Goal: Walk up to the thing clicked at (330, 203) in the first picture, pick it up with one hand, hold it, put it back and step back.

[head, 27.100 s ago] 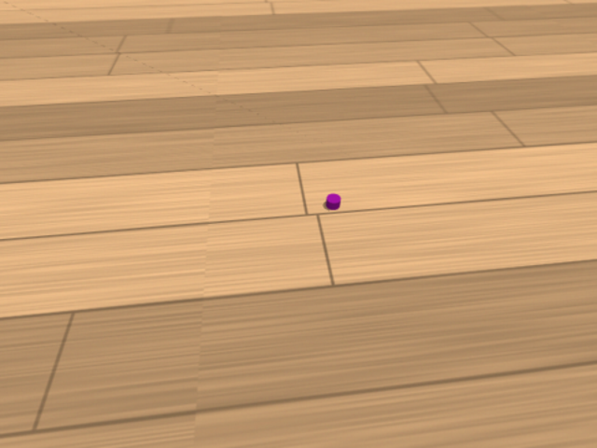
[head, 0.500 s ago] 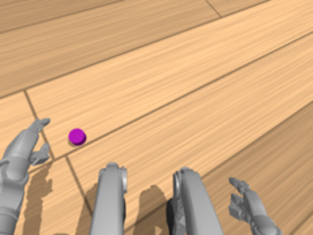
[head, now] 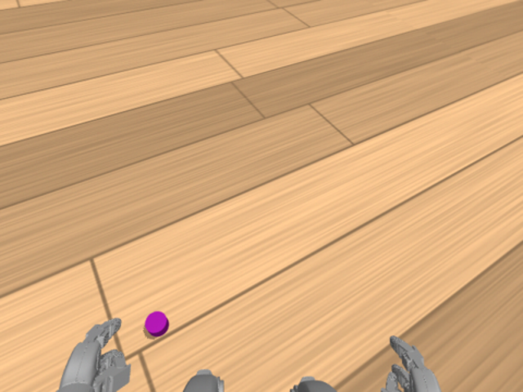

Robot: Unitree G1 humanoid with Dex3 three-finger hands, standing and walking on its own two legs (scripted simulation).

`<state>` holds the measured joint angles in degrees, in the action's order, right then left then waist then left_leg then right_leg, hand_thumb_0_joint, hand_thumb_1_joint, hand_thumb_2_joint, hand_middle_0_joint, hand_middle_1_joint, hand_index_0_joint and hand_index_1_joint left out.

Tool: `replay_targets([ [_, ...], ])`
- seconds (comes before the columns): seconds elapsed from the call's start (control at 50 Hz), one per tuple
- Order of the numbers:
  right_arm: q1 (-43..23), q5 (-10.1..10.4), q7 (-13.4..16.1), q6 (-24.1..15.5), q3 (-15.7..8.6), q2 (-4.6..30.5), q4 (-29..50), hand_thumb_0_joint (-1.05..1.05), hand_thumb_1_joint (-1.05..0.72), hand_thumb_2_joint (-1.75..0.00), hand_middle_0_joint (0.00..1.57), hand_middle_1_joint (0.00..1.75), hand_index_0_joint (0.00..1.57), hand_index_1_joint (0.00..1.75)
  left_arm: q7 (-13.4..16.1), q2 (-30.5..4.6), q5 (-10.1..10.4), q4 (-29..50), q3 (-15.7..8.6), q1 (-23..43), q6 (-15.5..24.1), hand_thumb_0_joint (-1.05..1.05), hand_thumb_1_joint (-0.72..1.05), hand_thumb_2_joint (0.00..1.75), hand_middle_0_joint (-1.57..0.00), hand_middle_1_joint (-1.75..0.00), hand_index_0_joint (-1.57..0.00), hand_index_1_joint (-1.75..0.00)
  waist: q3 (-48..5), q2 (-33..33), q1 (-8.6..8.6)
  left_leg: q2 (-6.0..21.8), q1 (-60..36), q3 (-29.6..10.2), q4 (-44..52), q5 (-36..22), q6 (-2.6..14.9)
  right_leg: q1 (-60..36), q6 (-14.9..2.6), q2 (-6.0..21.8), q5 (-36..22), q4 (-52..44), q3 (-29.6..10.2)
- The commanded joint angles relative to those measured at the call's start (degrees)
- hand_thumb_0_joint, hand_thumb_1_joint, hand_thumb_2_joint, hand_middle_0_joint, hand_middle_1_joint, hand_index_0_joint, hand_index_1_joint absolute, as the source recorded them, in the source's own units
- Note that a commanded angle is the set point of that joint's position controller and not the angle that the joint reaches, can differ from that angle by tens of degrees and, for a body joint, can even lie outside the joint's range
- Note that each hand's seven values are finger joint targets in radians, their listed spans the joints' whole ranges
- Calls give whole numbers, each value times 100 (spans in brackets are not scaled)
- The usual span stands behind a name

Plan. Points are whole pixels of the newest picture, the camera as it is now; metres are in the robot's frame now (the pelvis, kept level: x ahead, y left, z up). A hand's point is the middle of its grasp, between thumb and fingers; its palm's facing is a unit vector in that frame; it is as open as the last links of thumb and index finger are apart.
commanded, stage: home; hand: left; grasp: from above
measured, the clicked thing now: (157, 323) +0.44 +0.30 -0.66
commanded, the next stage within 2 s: none
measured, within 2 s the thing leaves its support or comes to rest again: neither
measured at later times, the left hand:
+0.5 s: hand (130, 386) +0.17 +0.18 -0.02, palm faces +0.07 -0.98 -0.19, open 7.4 cm
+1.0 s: hand (128, 379) +0.18 +0.18 -0.01, palm faces +0.06 -0.98 -0.20, open 7.4 cm
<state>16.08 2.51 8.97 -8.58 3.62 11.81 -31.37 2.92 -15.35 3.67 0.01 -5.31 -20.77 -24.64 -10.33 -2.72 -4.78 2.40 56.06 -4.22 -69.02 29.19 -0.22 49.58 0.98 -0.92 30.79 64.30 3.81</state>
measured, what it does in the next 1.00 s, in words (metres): stands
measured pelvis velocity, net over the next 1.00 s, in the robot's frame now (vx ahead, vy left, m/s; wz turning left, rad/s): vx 0.02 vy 0.00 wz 0.02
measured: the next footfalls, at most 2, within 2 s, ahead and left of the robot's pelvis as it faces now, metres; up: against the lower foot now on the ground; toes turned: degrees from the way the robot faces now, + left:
none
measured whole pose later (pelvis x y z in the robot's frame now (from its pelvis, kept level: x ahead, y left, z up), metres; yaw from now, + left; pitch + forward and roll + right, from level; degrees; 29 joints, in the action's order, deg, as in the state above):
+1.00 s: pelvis +0.02 +0.00 +0.03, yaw +1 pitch +10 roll -3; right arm 17.0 0.3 10.4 -13.3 2.4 12.4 -31.2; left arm 0.9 -12.9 3.0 7.0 -1.9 -28.6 -25.9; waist -9.0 -2.8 -2.6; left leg 1.9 40.9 -3.0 -58.3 27.1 -0.3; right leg 35.0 1.0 -0.3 28.8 54.2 2.9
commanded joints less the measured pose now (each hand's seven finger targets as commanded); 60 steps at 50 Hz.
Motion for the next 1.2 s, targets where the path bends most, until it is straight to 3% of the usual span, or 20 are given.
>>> replay_targets([
  [0.0,-118,-54,226,-463,-352,698,918,0,-90,-90,20,30,20,30,56,-482,68,1459,-272,-409,106,0,90,90,-20,-30,-20,-30,-917,-300,129,-172,-1849,37,1560,-1495,66,-1038,-167,-133,-1594,-1436,-29],
  [0.06,-99,-104,252,-541,-375,679,958,0,-90,-90,20,30,20,30,16,-338,37,1674,-122,-708,48,0,90,90,-20,-30,-20,-30,-744,-257,171,-179,-2060,98,1737,-1718,63,-1231,-165,-148,-1761,-1598,22],
  [0.16,-162,-151,264,-634,-411,675,1046,0,-90,-90,20,30,20,30,-49,-242,-26,1800,-28,-938,39,0,90,90,-20,-30,-20,-30,-325,20,174,-212,-2122,169,1949,-1505,119,-1357,-111,-129,-1572,-1937,44],
  [0.3,-269,-219,259,-769,-455,747,1010,0,-90,-90,20,30,20,30,-180,-298,-111,1701,-9,-602,134,0,90,90,-20,-30,-20,-30,-108,88,119,-219,-2244,218,2012,-1316,120,-1286,-75,-88,-1367,-1994,21],
  [0.42,-359,-244,237,-848,-431,748,980,0,-90,-90,20,30,20,30,-184,-291,-108,1829,-5,-608,185,0,90,90,-20,-30,-20,-30,-318,-15,221,-246,-2333,238,1970,-1327,104,-1397,-66,-37,-1418,-1983,-21],
  [0.5,-372,-244,231,-858,-427,765,944,0,-90,-90,20,30,20,30,-174,-326,-101,1852,-5,-566,183,0,90,90,-20,-30,-20,-30,-348,-76,171,-241,-2403,233,1979,-1353,97,-1413,-65,-46,-1457,-1957,-21],
  [0.58,-376,-234,236,-840,-420,757,952,0,-90,-90,20,30,20,30,-142,-325,-114,1849,3,-714,182,0,90,90,-20,-30,-20,-30,-408,-25,269,-242,-2360,216,1959,-1520,97,-1490,-74,-46,-1582,-1929,-9],
  [0.62,-384,-235,234,-830,-421,778,949,0,-90,-90,20,30,20,30,-140,-313,-112,1822,32,-665,168,0,90,90,-20,-30,-20,-30,-391,10,219,-225,-2389,213,1970,-1531,100,-1486,-76,-64,-1583,-1920,5],
  [0.64,-411,-234,237,-822,-423,768,950,0,-90,-90,20,30,20,30,-128,-346,-118,1844,-2,-651,168,0,90,90,-20,-30,-20,-30,-319,14,276,-232,-2326,229,1972,-1444,102,-1458,-66,-50,-1519,-1953,-7],
  [0.66,-414,-236,234,-829,-418,768,949,0,-90,-90,20,30,20,30,-133,-322,-123,1790,25,-625,158,0,90,90,-20,-30,-20,-30,-301,-23,203,-228,-2346,222,1991,-1374,102,-1395,-71,-62,-1457,-1942,-5],
  [0.7,-413,-239,232,-840,-426,752,957,0,-90,-90,20,30,20,30,-135,-310,-119,1782,3,-686,162,0,90,90,-20,-30,-20,-30,-269,-94,266,-222,-2293,167,2074,-1244,80,-1397,-90,-74,-1316,-1914,33],
  [0.94,-342,-225,225,-830,-450,780,932,0,-90,-90,20,30,20,30,-170,-323,-69,1767,-5,-718,120,0,90,90,-20,-30,-20,-30,-406,-62,252,-187,-2412,146,2036,-1542,75,-1468,-100,-86,-1519,-1851,26],
  [1.06,-389,-219,210,-831,-441,782,968,0,-90,-90,20,30,20,30,-171,-284,-69,1768,24,-662,125,0,90,90,-20,-30,-20,-30,-175,-85,283,-182,-2236,105,2156,-1066,73,-1335,-99,-88,-1112,-1889,45],
  [1.18,-353,-232,217,-838,-456,791,980,0,-90,-90,20,30,20,30,-171,-332,-77,1736,-14,-707,102,0,90,90,-20,-30,-20,-30,-280,-39,226,-189,-2302,160,2074,-1178,77,-1333,-85,-80,-1202,-1894,11],
])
